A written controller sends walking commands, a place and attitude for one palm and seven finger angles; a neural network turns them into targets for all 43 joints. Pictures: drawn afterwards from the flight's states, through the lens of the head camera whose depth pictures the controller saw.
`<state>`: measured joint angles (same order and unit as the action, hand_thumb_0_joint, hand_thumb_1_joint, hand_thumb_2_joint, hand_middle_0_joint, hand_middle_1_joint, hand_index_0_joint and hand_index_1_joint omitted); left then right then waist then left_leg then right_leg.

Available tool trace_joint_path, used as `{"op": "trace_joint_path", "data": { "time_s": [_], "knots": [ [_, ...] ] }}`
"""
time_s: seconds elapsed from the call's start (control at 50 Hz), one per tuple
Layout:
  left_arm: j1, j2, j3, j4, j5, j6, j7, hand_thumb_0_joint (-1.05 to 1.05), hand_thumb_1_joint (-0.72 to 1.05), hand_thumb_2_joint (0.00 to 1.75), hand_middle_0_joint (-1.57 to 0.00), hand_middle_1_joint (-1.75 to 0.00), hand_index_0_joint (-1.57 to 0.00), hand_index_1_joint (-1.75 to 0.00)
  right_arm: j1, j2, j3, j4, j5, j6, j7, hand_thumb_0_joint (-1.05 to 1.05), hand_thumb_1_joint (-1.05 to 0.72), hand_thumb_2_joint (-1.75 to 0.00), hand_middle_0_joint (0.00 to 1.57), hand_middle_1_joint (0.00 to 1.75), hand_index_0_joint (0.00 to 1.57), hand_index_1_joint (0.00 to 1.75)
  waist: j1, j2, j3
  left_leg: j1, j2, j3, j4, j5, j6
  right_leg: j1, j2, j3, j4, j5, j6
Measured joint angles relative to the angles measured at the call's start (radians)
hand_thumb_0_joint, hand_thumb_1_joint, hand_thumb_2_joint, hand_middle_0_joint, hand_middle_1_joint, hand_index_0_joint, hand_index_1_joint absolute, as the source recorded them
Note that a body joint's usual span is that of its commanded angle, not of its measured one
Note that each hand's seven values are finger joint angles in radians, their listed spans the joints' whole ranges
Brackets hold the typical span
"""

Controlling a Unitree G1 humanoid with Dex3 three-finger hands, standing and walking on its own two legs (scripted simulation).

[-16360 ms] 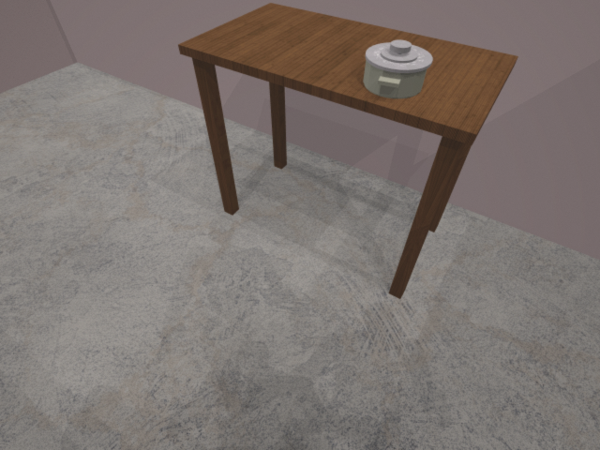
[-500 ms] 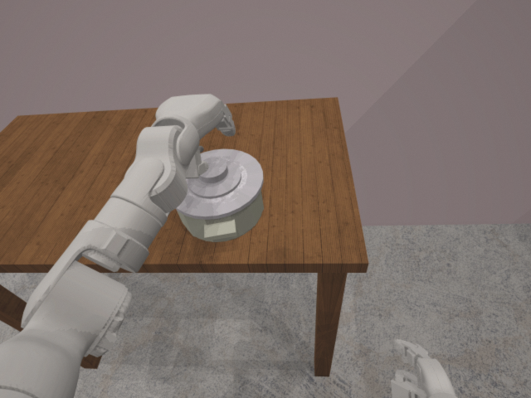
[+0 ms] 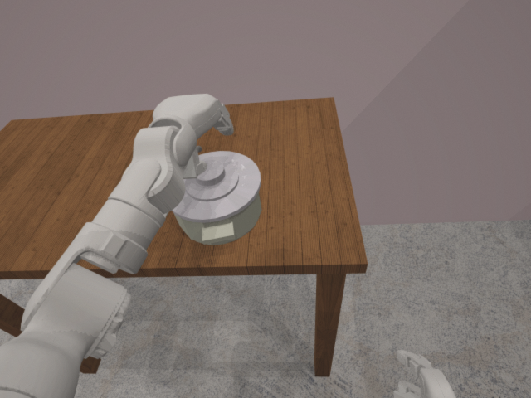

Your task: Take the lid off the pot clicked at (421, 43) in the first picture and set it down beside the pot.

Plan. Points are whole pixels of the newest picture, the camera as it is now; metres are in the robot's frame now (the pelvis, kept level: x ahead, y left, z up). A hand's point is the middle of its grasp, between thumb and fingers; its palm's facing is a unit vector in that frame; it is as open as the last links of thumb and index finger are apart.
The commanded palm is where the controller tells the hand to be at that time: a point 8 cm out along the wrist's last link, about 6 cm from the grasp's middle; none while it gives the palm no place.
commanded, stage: move the open hand above the knob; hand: left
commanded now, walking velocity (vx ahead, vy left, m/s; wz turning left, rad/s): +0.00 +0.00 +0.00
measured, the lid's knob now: (209, 172) +0.46 +0.11 +0.11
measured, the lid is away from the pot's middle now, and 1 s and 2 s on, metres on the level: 0.00 0.00 0.00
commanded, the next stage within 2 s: lower the open fingers around the knob in 0.18 s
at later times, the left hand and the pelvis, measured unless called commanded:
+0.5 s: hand (196, 161) +0.42 +0.11 +0.17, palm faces -0.20 -0.04 -0.98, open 9.9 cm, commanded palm +0.40 +0.12 +0.23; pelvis +0.00 +0.00 +0.00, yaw +1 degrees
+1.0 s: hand (200, 174) +0.43 +0.12 +0.13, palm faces -0.29 -0.05 -0.96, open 9.9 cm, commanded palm +0.41 +0.12 +0.19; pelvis +0.00 +0.00 +0.00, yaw +0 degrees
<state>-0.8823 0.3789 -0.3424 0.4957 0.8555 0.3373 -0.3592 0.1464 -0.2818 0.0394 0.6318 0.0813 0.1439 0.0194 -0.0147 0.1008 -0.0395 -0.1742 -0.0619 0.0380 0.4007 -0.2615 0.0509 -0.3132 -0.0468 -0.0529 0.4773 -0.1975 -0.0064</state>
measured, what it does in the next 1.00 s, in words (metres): stands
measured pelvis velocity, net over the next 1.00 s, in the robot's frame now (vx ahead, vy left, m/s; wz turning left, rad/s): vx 0.00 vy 0.00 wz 0.00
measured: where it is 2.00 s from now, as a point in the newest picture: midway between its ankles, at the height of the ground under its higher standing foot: outside the picture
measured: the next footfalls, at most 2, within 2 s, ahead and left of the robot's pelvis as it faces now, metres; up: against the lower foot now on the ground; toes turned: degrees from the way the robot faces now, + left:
none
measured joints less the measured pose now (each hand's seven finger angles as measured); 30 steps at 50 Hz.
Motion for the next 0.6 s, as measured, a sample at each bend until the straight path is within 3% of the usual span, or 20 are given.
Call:
{"op": "trace_joint_path", "data": {
  "time_s": [0.34,0.6],
  "knots": [
    [0.020,-0.002,-0.025,-0.048,-0.002,0.012,0.004,0.00,-0.31,1.52,-0.87,-0.08,-0.87,-0.08,-0.046,0.010,0.007,-0.015,0.003,0.009,0.007,0.01,-0.91,-0.90,0.20,0.30,0.20,0.30,0.018,-0.001,-0.004,-0.002,0.001,-0.007,0.007,-0.002,-0.003,0.002,0.000,-0.007,0.003,-0.002,-0.002],
    [0.021,-0.011,-0.031,0.019,-0.014,0.008,-0.011,0.00,-0.31,1.52,-0.87,-0.08,-0.87,-0.08,-0.037,0.007,0.011,-0.012,0.003,0.009,-0.008,0.01,-0.91,-0.90,0.20,0.30,0.20,0.30,0.010,-0.009,0.005,-0.008,0.001,-0.012,0.014,-0.002,-0.004,0.000,0.000,-0.012,0.005,-0.002,-0.004]
  ]
}}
